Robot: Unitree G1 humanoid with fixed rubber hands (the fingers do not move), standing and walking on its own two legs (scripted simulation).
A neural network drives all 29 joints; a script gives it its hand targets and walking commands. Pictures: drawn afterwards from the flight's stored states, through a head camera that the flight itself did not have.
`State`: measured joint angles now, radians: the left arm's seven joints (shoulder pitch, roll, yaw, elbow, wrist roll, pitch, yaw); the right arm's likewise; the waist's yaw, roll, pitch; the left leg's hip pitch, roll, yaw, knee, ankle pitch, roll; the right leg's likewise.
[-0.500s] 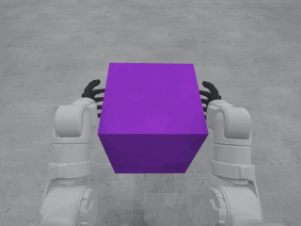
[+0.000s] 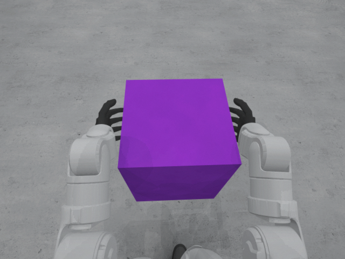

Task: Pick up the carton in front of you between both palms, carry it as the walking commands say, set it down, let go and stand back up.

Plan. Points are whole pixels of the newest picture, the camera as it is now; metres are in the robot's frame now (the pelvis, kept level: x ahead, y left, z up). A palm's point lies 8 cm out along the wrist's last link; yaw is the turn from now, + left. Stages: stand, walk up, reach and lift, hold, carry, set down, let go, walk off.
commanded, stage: carry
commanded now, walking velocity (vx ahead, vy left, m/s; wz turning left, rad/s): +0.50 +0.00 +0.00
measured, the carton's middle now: (175, 146) +0.37 +0.01 +0.02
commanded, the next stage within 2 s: none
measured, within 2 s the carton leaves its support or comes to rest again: neither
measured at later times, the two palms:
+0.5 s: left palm (112, 50) +0.63 +0.19 +0.10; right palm (219, 61) +0.60 -0.11 +0.10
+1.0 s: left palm (129, 0) +0.87 +0.17 +0.12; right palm (217, 3) +0.88 -0.13 +0.11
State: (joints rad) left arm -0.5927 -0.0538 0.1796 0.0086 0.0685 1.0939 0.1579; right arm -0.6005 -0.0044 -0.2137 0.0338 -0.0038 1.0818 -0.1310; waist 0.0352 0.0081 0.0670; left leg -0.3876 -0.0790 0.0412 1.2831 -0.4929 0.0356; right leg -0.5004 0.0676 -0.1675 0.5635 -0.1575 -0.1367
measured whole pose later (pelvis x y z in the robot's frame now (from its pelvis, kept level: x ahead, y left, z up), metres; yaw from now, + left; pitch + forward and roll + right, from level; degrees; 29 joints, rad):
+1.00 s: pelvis +0.61 +0.01 +0.03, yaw +0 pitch +4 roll +1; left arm -0.15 -0.13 0.11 -0.29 0.10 1.23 0.08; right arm -0.17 0.13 -0.12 -0.30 -0.12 1.24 -0.09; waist 0.03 0.01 -0.14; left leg -0.53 0.09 0.09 0.92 -0.31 0.00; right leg -0.24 -0.04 -0.22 0.36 -0.19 -0.05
